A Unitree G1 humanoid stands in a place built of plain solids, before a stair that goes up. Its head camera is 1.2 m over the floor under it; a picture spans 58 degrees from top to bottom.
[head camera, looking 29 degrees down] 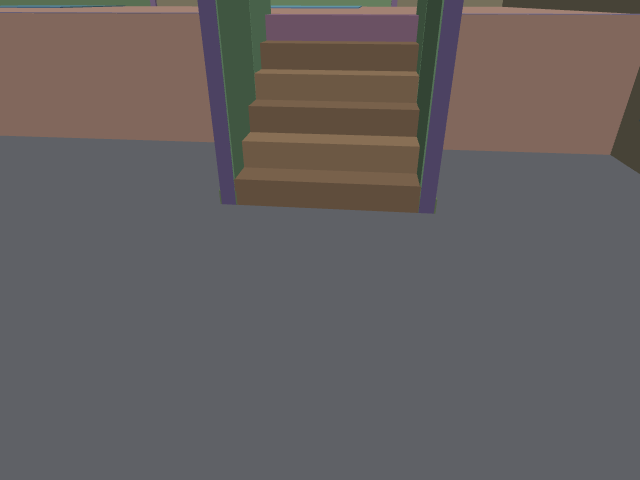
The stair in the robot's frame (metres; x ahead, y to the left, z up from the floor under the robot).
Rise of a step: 0.18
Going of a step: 0.23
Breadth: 1.20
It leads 6 degrees to the right of straight ahead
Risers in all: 6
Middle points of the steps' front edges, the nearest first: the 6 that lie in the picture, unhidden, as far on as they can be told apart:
2.59 -0.04 0.18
2.82 -0.06 0.37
3.05 -0.09 0.55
3.28 -0.11 0.73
3.51 -0.13 0.92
3.74 -0.16 1.10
